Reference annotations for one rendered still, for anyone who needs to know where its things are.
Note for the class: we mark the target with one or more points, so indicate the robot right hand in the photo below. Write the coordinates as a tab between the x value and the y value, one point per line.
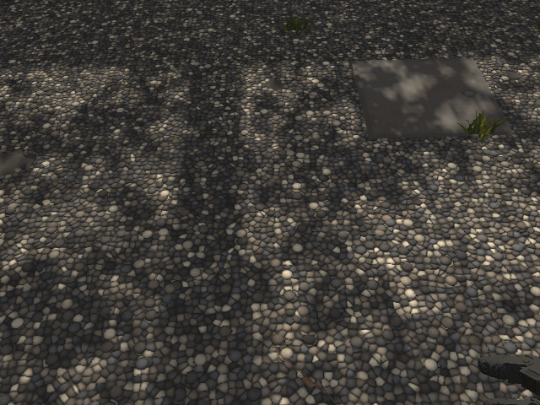
517	370

